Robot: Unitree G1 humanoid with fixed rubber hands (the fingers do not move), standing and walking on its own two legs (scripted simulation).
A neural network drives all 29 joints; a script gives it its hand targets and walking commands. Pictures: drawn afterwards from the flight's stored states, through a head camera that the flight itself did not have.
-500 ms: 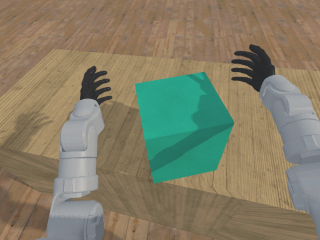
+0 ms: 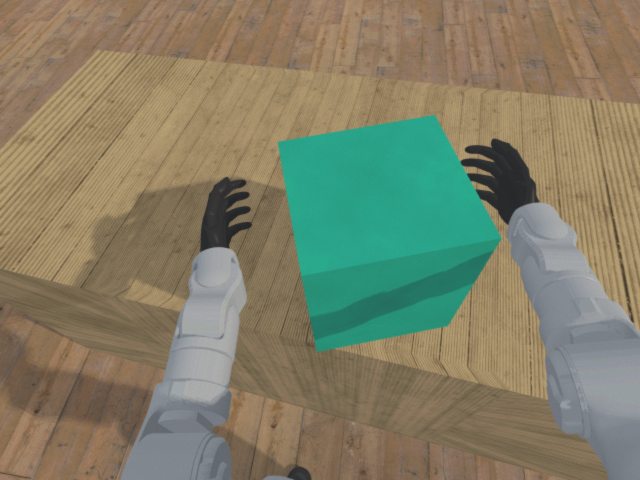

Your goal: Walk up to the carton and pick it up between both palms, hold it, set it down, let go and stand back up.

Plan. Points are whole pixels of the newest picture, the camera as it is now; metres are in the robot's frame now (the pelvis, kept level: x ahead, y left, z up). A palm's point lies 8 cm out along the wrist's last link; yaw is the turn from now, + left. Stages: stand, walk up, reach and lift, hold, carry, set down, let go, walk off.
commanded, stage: reach and lift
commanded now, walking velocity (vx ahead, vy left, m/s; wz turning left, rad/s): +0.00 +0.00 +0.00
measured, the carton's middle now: (371, 242) +0.42 +0.03 +0.00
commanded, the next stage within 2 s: none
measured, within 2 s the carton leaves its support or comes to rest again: neither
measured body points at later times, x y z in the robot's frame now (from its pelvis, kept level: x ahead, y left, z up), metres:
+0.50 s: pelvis +0.01 +0.00 +0.00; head +0.07 -0.01 +0.44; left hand +0.38 +0.21 +0.05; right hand +0.49 -0.12 +0.07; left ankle +0.01 +0.15 -0.75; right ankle +0.00 -0.09 -0.75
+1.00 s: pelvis +0.00 -0.01 +0.00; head +0.06 -0.01 +0.45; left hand +0.37 +0.19 +0.07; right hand +0.47 -0.10 +0.07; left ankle +0.01 +0.14 -0.74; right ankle +0.00 -0.09 -0.75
